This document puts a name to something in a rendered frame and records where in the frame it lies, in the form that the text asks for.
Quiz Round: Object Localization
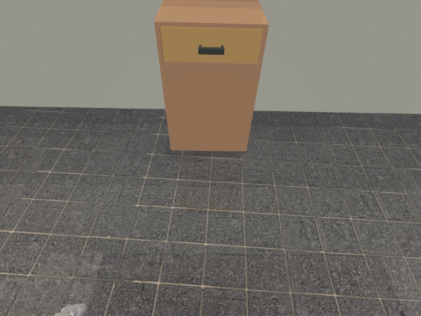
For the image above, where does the drawer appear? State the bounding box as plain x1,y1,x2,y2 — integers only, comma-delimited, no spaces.
161,26,262,63

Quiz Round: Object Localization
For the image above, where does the handle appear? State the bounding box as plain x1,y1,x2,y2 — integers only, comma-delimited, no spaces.
198,45,224,55

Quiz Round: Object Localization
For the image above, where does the cabinet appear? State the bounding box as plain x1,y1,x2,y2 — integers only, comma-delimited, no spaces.
154,0,269,151

